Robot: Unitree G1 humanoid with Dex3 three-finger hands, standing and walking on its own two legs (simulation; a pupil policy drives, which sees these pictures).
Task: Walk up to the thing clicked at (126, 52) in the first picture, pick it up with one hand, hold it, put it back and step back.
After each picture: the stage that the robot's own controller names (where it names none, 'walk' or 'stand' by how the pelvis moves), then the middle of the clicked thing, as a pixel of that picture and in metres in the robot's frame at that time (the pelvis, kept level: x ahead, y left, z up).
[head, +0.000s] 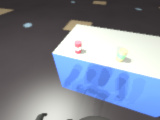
stand; (121, 55) +0.64 -0.25 +0.01
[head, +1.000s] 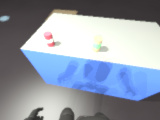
rise first; (97, 44) +0.63 +0.00 +0.05
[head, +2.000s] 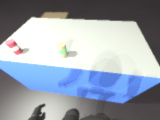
rise first; (62, 50) +0.52 +0.27 +0.05
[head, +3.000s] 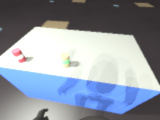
stand; (65, 60) +0.49 +0.23 +0.01
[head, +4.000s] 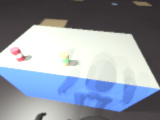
stand; (65, 59) +0.50 +0.23 +0.01
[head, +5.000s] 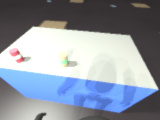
stand; (63, 60) +0.49 +0.24 +0.01
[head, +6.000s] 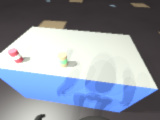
stand; (63, 60) +0.49 +0.25 +0.01
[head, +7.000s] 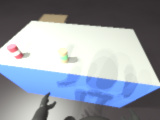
rise first; (63, 56) +0.50 +0.25 +0.02
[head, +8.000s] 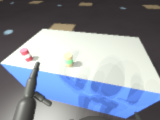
rise first; (68, 60) +0.50 +0.24 +0.01
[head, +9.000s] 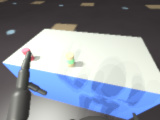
go down; (70, 60) +0.50 +0.23 +0.02
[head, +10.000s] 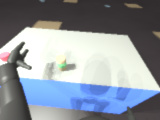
go down; (61, 63) +0.46 +0.22 +0.03
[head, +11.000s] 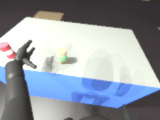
close in; (62, 56) +0.49 +0.22 +0.04
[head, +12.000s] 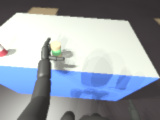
close; (56, 50) +0.50 +0.24 +0.07
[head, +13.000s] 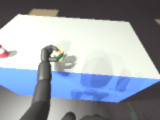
lift; (59, 55) +0.47 +0.22 +0.07
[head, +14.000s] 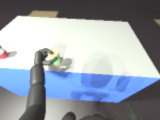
lift; (55, 58) +0.44 +0.23 +0.07
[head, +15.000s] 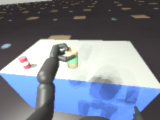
lift; (72, 58) +0.36 +0.13 +0.23
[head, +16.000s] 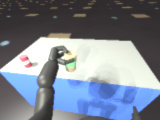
hold; (70, 61) +0.35 +0.14 +0.20
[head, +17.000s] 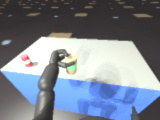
hold; (71, 64) +0.34 +0.14 +0.18
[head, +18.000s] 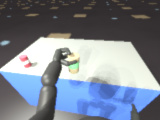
crouch; (73, 63) +0.35 +0.12 +0.18
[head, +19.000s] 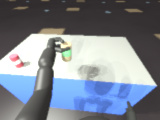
crouch; (66, 51) +0.44 +0.17 +0.19
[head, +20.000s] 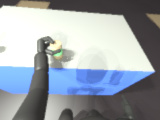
lower; (57, 50) +0.49 +0.19 +0.08
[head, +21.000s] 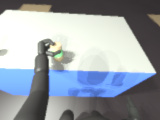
lower; (57, 52) +0.48 +0.20 +0.08
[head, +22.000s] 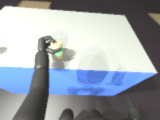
lower; (57, 50) +0.49 +0.20 +0.08
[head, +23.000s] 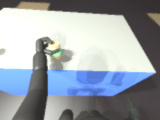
lower; (55, 51) +0.48 +0.20 +0.08
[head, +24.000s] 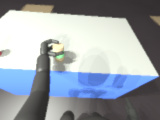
open; (59, 53) +0.48 +0.20 +0.07
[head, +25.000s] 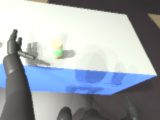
sink last; (57, 49) +0.47 +0.20 +0.07
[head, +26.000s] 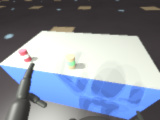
sink last; (71, 61) +0.48 +0.21 +0.05
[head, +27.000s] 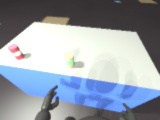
stand; (69, 60) +0.46 +0.19 +0.04
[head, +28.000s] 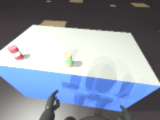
stand; (67, 59) +0.48 +0.20 +0.04
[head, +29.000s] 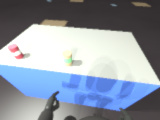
stand; (67, 58) +0.48 +0.20 +0.04
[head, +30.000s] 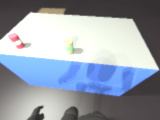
walk; (69, 46) +0.56 +0.21 +0.04
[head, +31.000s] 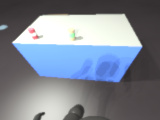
walk; (71, 34) +0.81 +0.27 +0.03
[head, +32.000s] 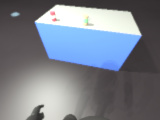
stand; (85, 20) +1.14 +0.18 +0.04
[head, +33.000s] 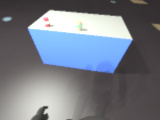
stand; (78, 25) +1.11 +0.22 +0.02
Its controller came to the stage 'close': yes
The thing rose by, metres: 0.19
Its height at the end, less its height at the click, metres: +0.00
